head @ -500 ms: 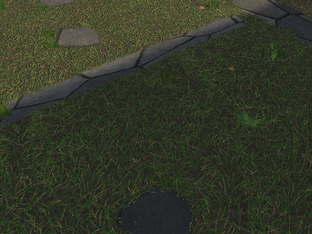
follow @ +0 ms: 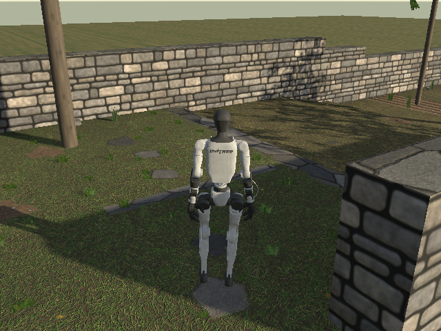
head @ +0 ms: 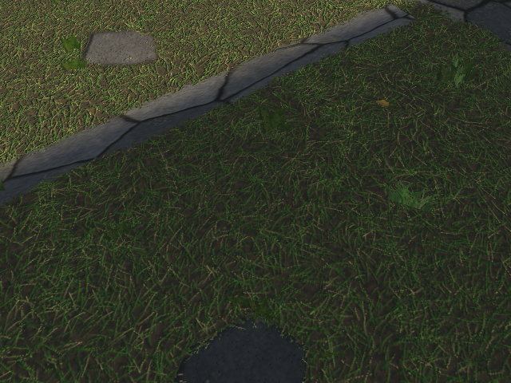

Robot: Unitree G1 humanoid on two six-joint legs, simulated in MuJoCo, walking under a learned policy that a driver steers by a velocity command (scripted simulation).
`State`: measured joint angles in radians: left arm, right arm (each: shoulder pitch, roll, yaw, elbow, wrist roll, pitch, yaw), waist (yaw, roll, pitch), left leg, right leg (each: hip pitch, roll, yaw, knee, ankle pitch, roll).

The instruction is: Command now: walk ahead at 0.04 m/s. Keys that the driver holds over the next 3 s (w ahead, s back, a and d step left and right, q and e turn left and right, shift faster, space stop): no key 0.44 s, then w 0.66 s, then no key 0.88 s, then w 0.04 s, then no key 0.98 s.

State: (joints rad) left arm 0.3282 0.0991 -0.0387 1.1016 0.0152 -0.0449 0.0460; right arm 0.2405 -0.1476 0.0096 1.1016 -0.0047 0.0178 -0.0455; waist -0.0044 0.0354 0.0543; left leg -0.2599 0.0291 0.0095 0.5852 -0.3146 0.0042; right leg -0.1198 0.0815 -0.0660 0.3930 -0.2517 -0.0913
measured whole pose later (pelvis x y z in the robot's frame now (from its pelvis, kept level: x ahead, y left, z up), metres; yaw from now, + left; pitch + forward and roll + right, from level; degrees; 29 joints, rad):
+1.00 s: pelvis +0.20 +0.09 +0.00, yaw +0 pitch -1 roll +0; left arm 0.28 0.20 0.05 1.02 0.03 -0.06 -0.02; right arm 0.37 -0.16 -0.05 1.06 -0.02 -0.08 0.00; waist 0.00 -0.04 0.03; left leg -0.15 -0.05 0.10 0.39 -0.23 0.08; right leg -0.45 -0.05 -0.03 1.12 -0.26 -0.09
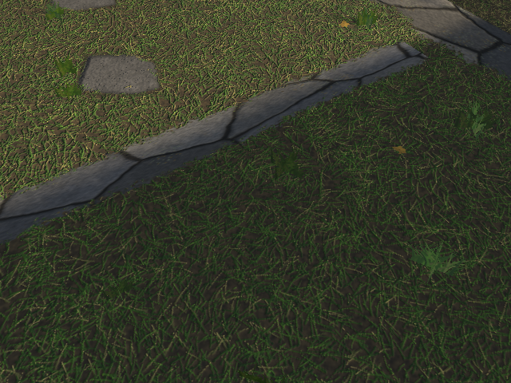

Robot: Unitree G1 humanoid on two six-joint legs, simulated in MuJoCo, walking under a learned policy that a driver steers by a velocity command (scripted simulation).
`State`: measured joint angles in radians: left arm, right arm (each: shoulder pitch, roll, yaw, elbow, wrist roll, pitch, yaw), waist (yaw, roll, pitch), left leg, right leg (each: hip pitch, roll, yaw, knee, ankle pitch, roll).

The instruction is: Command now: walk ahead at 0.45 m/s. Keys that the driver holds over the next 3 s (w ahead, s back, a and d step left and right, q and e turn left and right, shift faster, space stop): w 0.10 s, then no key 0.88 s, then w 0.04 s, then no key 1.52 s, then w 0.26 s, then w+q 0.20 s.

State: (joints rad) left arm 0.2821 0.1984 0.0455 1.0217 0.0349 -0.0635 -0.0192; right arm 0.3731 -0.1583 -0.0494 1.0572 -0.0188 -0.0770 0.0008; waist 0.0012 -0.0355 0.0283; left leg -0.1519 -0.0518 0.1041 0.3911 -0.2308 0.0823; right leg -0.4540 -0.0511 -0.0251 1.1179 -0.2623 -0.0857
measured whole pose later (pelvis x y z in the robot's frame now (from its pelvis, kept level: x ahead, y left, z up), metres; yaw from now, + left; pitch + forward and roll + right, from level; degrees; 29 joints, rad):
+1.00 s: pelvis +0.25 +0.01 +0.00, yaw +0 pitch -1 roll +0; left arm 0.31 0.13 0.01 1.12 0.01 -0.02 0.03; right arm 0.35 -0.11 0.01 1.13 -0.01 -0.03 -0.04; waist 0.01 0.00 0.02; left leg -0.13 -0.01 0.03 0.39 -0.24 0.02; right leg -0.21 0.02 -0.08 0.37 -0.14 -0.05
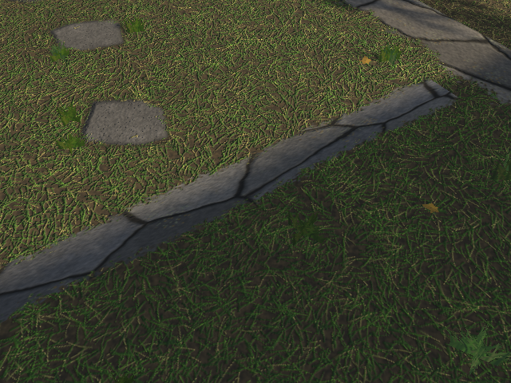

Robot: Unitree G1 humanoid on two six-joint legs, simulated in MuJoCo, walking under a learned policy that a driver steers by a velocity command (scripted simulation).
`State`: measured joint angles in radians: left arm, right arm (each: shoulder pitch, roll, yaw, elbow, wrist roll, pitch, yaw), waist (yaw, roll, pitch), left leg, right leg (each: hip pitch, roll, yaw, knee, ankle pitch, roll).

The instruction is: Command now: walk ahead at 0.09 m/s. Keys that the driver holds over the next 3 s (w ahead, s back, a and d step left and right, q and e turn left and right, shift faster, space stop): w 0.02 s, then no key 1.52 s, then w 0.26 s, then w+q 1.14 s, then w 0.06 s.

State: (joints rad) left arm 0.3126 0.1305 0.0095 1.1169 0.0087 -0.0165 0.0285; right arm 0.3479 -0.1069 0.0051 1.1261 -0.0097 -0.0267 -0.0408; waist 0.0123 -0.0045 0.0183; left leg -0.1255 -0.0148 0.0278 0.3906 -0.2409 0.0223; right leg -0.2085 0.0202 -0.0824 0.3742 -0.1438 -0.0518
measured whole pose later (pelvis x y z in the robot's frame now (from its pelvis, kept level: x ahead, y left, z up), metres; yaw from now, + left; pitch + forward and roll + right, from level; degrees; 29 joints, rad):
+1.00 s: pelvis +0.03 +0.01 +0.00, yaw +0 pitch -2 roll +0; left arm 0.32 0.11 0.00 1.18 0.01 -0.01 0.04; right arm 0.36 -0.10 0.02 1.15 -0.01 -0.02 -0.05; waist 0.01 0.00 0.03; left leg -0.06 -0.03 0.03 0.37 -0.28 0.04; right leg -0.16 0.01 -0.07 0.39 -0.20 -0.03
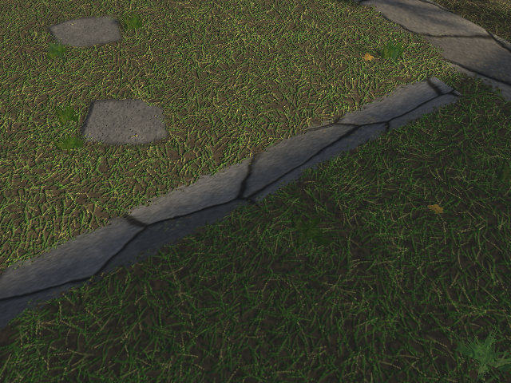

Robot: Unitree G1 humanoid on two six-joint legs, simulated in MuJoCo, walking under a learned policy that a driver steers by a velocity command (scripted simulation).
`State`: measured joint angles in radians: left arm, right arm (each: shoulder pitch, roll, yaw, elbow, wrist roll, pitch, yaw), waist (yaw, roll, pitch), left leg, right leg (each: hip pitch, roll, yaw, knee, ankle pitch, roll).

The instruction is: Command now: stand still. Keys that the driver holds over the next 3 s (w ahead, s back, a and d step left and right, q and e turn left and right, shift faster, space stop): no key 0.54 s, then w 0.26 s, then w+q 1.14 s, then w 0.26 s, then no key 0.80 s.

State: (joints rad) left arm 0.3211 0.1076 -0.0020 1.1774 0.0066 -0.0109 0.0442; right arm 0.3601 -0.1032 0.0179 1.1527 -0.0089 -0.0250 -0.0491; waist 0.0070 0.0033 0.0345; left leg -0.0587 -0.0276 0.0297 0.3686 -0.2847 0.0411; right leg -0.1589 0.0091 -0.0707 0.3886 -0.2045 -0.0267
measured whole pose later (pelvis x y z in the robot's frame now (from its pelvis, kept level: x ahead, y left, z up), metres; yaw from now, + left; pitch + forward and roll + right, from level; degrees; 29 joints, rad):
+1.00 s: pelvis +0.12 -0.05 -0.01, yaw +4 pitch +0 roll +0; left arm 0.26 0.18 0.07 1.00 0.02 -0.08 0.00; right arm 0.46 -0.18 -0.04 1.10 -0.02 -0.06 0.00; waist -0.02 0.04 0.02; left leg -0.26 0.01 -0.02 1.01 -0.40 0.09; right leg -0.26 -0.01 -0.14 0.52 -0.29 -0.06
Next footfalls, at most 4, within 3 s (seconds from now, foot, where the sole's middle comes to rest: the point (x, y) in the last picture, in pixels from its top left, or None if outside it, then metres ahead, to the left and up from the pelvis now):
0.90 right None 0.18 -0.14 -0.78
1.42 left None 0.46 0.06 -0.78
1.98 right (237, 274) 0.85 0.09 -0.78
2.44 left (144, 266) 0.87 0.38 -0.78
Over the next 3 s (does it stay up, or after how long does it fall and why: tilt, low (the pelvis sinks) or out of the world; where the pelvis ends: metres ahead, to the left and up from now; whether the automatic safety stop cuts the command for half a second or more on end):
stays up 0.86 0.25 0.00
